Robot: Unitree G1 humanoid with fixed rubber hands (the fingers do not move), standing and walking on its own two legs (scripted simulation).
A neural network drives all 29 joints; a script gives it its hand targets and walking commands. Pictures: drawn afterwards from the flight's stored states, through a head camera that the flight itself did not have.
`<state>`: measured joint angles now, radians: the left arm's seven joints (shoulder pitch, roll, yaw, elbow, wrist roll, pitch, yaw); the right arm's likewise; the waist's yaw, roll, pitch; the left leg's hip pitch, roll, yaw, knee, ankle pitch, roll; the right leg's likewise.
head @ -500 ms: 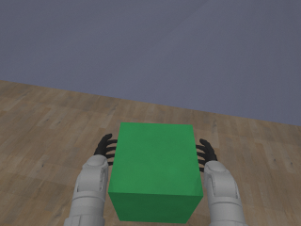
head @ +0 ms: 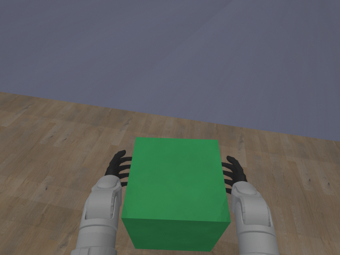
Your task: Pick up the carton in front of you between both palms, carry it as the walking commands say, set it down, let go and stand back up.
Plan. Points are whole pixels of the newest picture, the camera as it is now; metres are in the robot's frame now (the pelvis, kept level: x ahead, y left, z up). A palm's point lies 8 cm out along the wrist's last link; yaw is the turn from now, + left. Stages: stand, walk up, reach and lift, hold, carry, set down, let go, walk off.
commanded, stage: hold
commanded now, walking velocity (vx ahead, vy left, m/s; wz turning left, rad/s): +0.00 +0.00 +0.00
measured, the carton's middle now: (174, 196) +0.31 +0.00 -0.04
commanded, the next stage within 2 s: set down in 0.86 s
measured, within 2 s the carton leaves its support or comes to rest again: neither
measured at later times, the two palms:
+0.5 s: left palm (119, 179) +0.29 +0.13 +0.05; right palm (249, 197) +0.26 -0.16 +0.05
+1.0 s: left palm (119, 170) +0.31 +0.14 +0.06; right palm (246, 191) +0.27 -0.16 +0.06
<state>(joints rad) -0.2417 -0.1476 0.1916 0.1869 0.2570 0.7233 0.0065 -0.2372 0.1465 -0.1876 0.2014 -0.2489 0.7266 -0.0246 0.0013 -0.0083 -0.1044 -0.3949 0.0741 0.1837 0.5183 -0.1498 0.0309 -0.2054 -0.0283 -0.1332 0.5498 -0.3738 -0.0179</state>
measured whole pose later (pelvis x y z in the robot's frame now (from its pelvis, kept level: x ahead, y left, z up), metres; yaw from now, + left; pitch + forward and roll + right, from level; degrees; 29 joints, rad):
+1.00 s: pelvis -0.01 +0.03 +0.01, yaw -8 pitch -7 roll +1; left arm -0.35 -0.18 0.28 0.30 0.33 0.69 0.00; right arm -0.35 0.18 -0.31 0.37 -0.32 0.65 0.01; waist 0.02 -0.07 0.05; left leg -0.11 -0.02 0.03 0.34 -0.10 0.02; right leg 0.01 0.01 0.11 0.40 -0.28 0.01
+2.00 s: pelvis -0.07 +0.02 -0.18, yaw -10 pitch +44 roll -3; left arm -0.82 -0.13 0.55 0.48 0.30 0.27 0.03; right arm -0.94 0.02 -0.41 0.75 -0.23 0.23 -0.03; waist 0.09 -0.09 -0.17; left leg -1.79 -0.03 -0.09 1.35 -0.32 -0.04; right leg -1.66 0.13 0.06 1.45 -0.55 0.02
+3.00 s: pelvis -0.10 +0.02 -0.36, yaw -11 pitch +47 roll +3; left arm -1.24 0.03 0.68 0.72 0.15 0.24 0.05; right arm -1.56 -0.24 -0.04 1.15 -0.09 0.23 -0.13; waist 0.23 -0.04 0.16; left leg -2.34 -0.02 -0.05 1.94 -0.42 -0.08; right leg -2.25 0.22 0.06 2.10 -0.67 0.04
